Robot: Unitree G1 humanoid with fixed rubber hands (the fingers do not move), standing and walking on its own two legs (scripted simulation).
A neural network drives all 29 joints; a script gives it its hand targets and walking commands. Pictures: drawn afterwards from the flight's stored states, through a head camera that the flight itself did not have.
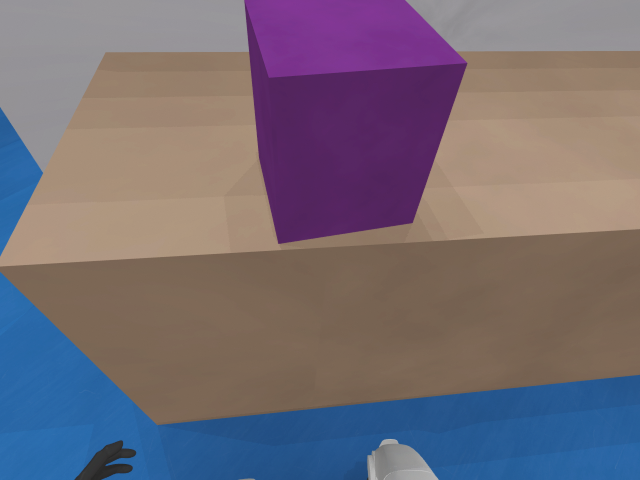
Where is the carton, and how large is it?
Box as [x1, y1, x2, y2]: [244, 0, 466, 243]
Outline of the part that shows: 244,0 259,159 278,243 412,222 460,83 466,62 405,0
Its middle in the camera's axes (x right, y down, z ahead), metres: +0.02 -0.17 +0.54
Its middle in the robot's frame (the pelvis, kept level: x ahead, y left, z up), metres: +0.55 -0.02 +0.16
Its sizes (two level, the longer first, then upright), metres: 0.210 0.200 0.250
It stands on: a pedestal, 0.77 m high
